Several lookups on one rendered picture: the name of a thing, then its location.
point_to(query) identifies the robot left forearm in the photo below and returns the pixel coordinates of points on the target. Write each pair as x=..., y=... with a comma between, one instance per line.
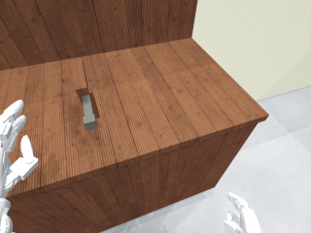
x=6, y=224

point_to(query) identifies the counter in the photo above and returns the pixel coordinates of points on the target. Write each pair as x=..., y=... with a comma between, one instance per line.
x=170, y=119

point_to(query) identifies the robot right hand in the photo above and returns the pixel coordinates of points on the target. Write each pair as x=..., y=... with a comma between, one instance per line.
x=246, y=222

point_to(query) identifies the robot left hand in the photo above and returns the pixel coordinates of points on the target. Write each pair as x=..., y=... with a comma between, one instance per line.
x=10, y=126

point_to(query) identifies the tap lever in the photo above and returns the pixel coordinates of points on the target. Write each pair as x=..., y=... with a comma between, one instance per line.
x=89, y=119

